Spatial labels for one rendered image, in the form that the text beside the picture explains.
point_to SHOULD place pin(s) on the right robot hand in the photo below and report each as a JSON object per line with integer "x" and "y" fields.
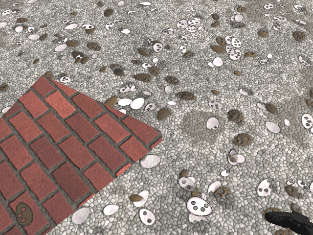
{"x": 294, "y": 220}

